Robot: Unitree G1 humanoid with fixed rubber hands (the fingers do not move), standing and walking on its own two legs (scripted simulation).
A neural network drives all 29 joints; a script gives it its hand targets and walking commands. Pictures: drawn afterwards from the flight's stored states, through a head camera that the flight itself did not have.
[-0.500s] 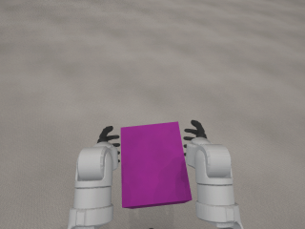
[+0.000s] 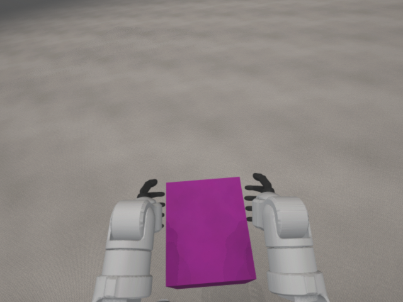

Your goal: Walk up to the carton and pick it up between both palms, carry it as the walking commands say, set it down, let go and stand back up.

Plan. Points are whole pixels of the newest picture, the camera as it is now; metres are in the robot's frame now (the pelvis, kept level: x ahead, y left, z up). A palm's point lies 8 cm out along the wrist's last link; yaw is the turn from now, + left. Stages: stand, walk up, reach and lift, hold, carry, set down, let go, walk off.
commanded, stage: carry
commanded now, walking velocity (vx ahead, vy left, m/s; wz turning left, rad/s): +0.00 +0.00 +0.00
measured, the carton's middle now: (207, 234) +0.30 -0.02 -0.02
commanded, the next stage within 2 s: none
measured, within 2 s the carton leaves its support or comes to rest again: neither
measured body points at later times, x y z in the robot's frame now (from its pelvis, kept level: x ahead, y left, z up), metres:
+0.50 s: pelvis -0.09 -0.04 +0.04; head -0.11 -0.03 +0.49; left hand +0.19 +0.10 +0.14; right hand +0.23 -0.13 +0.13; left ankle -0.05 +0.10 -0.67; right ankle +0.03 -0.09 -0.68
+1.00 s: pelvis -0.19 -0.03 +0.04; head -0.17 -0.03 +0.49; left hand +0.12 +0.07 +0.09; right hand +0.13 -0.17 +0.13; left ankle -0.15 +0.09 -0.68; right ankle -0.06 -0.11 -0.68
